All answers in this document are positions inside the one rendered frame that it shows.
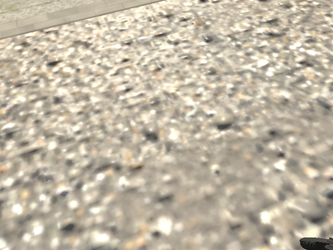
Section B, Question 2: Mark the right robot hand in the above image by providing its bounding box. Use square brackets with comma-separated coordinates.
[300, 237, 333, 250]

